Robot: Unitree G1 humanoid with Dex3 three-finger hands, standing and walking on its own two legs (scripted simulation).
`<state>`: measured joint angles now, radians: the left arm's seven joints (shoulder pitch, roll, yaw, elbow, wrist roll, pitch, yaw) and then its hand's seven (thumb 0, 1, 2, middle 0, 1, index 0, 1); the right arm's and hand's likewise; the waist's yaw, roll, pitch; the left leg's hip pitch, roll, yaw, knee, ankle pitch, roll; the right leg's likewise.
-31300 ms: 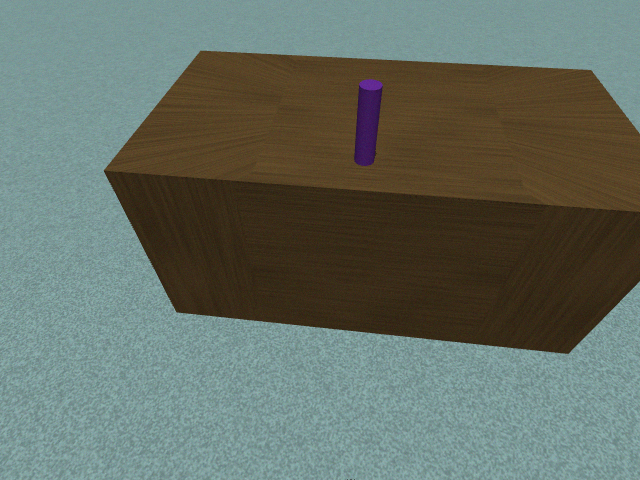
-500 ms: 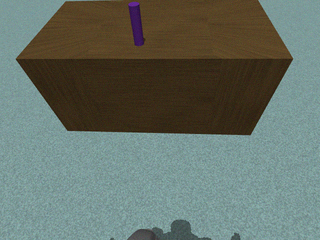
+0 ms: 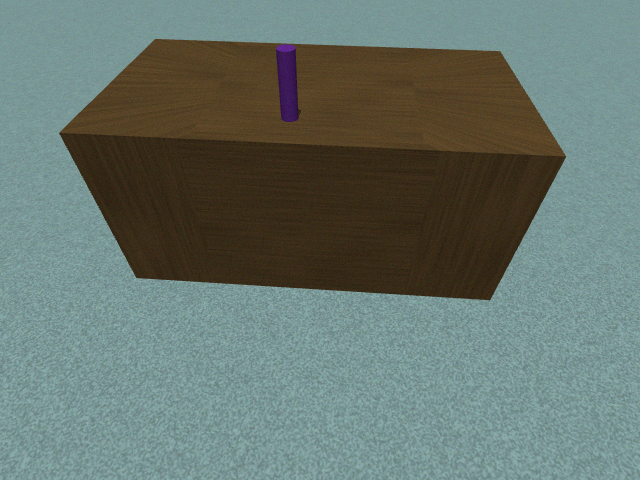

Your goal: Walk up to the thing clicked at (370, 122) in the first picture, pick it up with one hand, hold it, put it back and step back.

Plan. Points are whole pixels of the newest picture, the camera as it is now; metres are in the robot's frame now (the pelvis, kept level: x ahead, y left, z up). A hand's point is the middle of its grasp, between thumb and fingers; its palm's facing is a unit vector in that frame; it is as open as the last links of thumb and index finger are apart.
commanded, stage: step back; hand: left
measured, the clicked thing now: (287, 85) +1.12 +0.16 -0.02
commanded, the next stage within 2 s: stand in 0.52 s
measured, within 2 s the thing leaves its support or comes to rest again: neither
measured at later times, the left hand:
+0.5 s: hand out of the picture +0.14 +0.26 -0.14, palm faces +0.02 -0.94 -0.35, open 7.4 cm
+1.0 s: hand out of the picture +0.10 +0.24 -0.14, palm faces -0.02 -0.94 -0.34, open 7.4 cm
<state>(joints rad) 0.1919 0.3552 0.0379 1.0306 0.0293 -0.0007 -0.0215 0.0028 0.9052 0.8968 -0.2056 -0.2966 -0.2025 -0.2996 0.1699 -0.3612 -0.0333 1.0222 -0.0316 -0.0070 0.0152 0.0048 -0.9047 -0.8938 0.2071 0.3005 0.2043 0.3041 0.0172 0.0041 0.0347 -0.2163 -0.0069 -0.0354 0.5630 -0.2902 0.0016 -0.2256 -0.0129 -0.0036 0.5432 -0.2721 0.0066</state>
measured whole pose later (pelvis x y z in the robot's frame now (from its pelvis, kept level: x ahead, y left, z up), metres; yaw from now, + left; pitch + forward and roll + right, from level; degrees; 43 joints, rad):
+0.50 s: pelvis +0.03 +0.00 +0.01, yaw +0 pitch -1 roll +0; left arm 0.06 0.37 0.03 1.07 0.01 -0.01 0.00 0.00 0.91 0.90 -0.20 -0.30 -0.20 -0.30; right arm 0.08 -0.33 -0.03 1.07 -0.03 -0.01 0.00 0.00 -0.91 -0.89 0.21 0.30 0.20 0.30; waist 0.01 -0.01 0.05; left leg -0.15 -0.01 -0.04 0.48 -0.30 0.00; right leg -0.16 -0.02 -0.01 0.46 -0.27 0.01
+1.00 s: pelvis +0.01 -0.01 +0.02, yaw +0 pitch -3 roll +0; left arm 0.09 0.35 0.00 1.13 0.01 -0.01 -0.01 0.00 0.91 0.90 -0.21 -0.30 -0.20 -0.30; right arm 0.08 -0.35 0.00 1.13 -0.01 -0.01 0.01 0.00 -0.91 -0.89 0.21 0.30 0.20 0.30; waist 0.00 0.00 0.06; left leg -0.07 0.00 -0.03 0.30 -0.18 -0.02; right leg -0.10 -0.01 0.00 0.32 -0.17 0.00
